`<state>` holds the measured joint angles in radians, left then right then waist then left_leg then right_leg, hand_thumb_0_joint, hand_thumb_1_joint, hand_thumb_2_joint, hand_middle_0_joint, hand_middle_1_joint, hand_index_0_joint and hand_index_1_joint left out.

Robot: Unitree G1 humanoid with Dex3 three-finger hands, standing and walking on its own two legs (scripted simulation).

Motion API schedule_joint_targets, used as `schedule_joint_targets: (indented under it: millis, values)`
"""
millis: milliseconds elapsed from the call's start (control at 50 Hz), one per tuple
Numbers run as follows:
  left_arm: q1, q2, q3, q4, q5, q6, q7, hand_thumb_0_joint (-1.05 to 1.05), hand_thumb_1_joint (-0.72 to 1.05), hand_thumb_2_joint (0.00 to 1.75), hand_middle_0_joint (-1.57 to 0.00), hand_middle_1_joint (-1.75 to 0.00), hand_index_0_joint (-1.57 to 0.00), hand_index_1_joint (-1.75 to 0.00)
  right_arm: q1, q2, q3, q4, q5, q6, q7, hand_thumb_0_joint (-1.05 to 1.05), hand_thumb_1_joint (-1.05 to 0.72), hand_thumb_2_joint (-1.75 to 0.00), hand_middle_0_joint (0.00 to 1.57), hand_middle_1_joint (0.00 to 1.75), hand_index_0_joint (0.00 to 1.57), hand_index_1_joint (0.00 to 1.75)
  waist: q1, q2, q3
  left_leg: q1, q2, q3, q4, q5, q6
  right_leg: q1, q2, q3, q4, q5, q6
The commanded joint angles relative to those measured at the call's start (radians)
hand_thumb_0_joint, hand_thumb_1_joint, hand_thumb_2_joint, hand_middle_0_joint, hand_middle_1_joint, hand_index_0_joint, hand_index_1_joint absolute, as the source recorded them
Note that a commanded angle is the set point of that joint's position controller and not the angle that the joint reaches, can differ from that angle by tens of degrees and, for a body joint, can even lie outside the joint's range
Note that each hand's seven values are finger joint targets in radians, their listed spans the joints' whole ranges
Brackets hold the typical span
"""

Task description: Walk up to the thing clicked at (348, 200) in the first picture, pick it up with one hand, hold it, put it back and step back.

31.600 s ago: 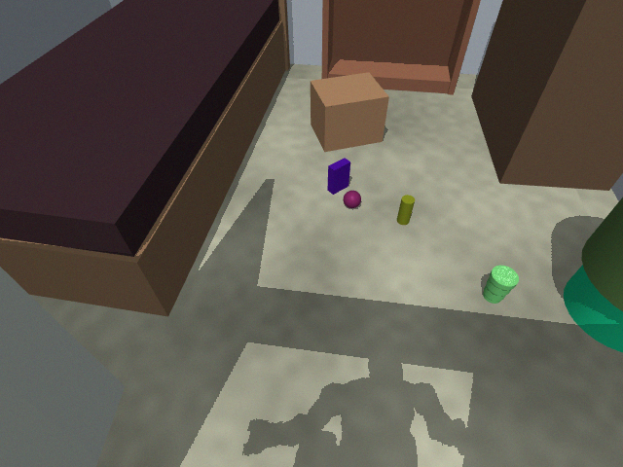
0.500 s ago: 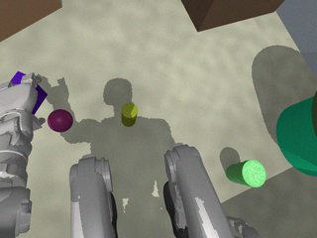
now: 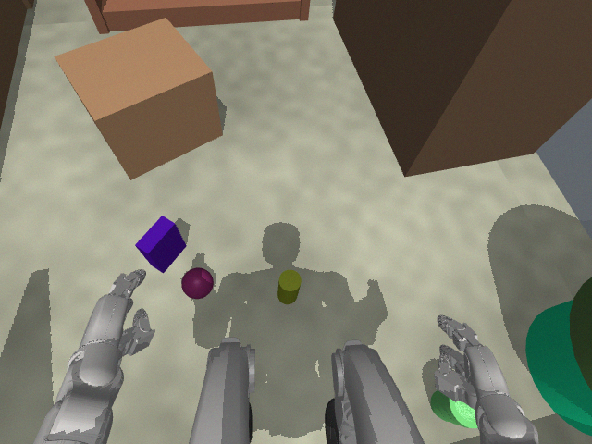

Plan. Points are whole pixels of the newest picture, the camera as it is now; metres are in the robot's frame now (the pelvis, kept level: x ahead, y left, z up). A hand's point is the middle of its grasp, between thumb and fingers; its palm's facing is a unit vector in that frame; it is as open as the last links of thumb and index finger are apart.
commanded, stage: home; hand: left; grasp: from above
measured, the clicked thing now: (197, 283) +0.48 +0.24 -0.52
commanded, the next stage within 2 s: none
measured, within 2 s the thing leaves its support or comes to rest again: neither
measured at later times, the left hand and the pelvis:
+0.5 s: hand (105, 352) +0.23 +0.19 +0.10, palm faces +0.11 -0.97 -0.20, open 7.4 cm; pelvis +0.07 +0.00 +0.14, yaw +3 degrees
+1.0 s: hand (105, 371) +0.21 +0.18 +0.10, palm faces +0.11 -0.97 -0.19, open 7.4 cm; pelvis +0.07 +0.00 +0.15, yaw +4 degrees
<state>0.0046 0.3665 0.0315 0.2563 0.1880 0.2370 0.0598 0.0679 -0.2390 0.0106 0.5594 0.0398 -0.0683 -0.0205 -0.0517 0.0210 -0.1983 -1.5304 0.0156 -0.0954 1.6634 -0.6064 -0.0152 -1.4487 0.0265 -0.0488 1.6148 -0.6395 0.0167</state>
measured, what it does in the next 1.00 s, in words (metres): rises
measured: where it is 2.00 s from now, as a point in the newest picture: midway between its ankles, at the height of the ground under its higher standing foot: outside the picture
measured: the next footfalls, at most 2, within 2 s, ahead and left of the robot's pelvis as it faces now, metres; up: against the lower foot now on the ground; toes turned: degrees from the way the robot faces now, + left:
none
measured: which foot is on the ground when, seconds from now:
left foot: down 0.00-1.00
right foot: down 0.00-1.00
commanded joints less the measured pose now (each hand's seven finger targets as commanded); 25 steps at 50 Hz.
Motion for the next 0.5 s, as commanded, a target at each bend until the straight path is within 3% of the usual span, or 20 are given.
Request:
schedule_joint_targets:
  millis: [0,100,160,220,260,360,480]
  values:
    - [-0.032,0.121,0.075,-0.266,-0.097,0.015,0.029,0.0,0.9,0.9,-0.2,-0.3,-0.2,-0.3,0.06,-0.136,-0.046,-0.123,0.006,-0.059,-0.046,0.0,-0.9,-0.9,0.2,0.3,0.2,0.3,-0.025,0.1,-0.355,0.492,0.002,0.015,-0.381,0.052,0.038,0.326,0.013,0.015,-0.371,0.125,-0.037]
    - [0.1,0.06,0.086,-0.327,-0.171,0.077,0.037,0.0,0.9,0.9,-0.2,-0.3,-0.2,-0.3,0.097,-0.109,-0.02,-0.142,0.01,-0.087,-0.09,0.0,-0.9,-0.9,0.2,0.3,0.2,0.3,-0.024,0.078,-0.299,0.608,-0.004,0.019,-0.496,0.128,0.035,0.48,0.01,0.017,-0.501,0.182,-0.038]
    - [0.168,0.02,0.078,-0.374,-0.21,0.107,0.035,0.0,0.9,0.9,-0.2,-0.3,-0.2,-0.3,0.122,-0.096,-0.01,-0.145,0.007,-0.105,-0.119,0.0,-0.9,-0.9,0.2,0.3,0.2,0.3,-0.026,0.09,-0.272,0.696,-0.003,0.023,-0.556,0.23,0.03,0.562,0.01,0.01,-0.558,0.269,-0.036]
    - [0.249,-0.008,0.078,-0.418,-0.241,0.132,0.031,0.0,0.9,0.9,-0.2,-0.3,-0.2,-0.3,0.142,-0.091,-0.002,-0.162,0.002,-0.122,-0.141,0.0,-0.9,-0.9,0.2,0.3,0.2,0.3,-0.022,0.086,-0.209,0.756,-0.004,0.021,-0.635,0.245,0.028,0.633,0.008,0.003,-0.631,0.287,-0.032]
    - [0.319,-0.014,0.089,-0.456,-0.25,0.147,0.029,0.0,0.9,0.9,-0.2,-0.3,-0.2,-0.3,0.165,-0.086,-0.003,-0.173,-0.001,-0.132,-0.154,0.0,-0.9,-0.9,0.2,0.3,0.2,0.3,-0.013,0.082,-0.22,0.814,-0.008,0.035,-0.661,0.316,0.028,0.705,0.01,0.0,-0.672,0.349,-0.03]
    - [0.461,-0.051,0.063,-0.535,-0.257,0.171,0.014,0.0,0.9,0.9,-0.2,-0.3,-0.2,-0.3,0.185,-0.08,-0.007,-0.196,-0.009,-0.152,-0.171,0.0,-0.9,-0.9,0.2,0.3,0.2,0.3,-0.001,0.071,-0.164,0.908,-0.005,0.034,-0.739,0.428,0.02,0.786,0.014,-0.018,-0.733,0.431,-0.03]
    - [0.51,-0.057,0.058,-0.587,-0.254,0.181,-0.012,0.0,0.9,0.9,-0.2,-0.3,-0.2,-0.3,0.187,-0.088,-0.019,-0.212,-0.019,-0.174,-0.174,0.0,-0.9,-0.9,0.2,0.3,0.2,0.3,-0.003,0.029,-0.07,0.927,-0.01,0.039,-0.789,0.403,0.028,0.821,0.013,-0.025,-0.797,0.413,-0.023]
